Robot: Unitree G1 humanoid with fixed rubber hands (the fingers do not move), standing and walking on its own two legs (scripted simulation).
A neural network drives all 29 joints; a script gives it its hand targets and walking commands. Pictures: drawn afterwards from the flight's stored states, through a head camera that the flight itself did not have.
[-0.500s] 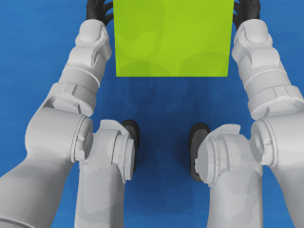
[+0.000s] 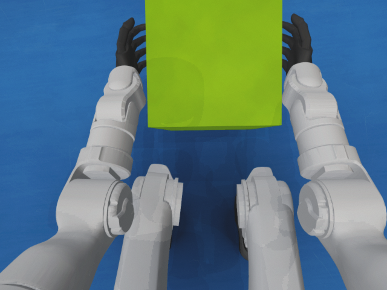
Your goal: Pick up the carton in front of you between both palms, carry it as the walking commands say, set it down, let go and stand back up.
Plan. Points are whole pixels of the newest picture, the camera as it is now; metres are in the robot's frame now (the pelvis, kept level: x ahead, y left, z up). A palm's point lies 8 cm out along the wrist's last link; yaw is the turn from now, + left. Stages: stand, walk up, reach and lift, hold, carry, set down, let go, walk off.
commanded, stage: reach and lift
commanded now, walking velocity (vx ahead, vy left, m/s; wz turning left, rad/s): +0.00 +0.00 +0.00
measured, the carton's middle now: (211, 80) +0.51 +0.00 -0.16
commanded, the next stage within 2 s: none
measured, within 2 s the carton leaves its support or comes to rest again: neither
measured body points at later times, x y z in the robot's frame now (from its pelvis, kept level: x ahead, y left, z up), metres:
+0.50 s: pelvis +0.01 +0.00 +0.14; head +0.24 -0.01 +0.52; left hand +0.49 +0.15 +0.08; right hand +0.49 -0.16 +0.07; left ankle +0.12 +0.13 -0.35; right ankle +0.11 -0.13 -0.35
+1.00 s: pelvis +0.07 +0.00 +0.28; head +0.19 +0.00 +0.72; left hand +0.45 +0.15 +0.24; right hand +0.45 -0.16 +0.24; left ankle +0.11 +0.13 -0.35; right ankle +0.11 -0.13 -0.35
